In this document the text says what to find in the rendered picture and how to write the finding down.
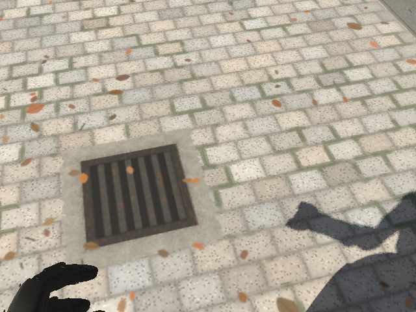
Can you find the left robot hand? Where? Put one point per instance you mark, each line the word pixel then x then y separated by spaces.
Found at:
pixel 33 294

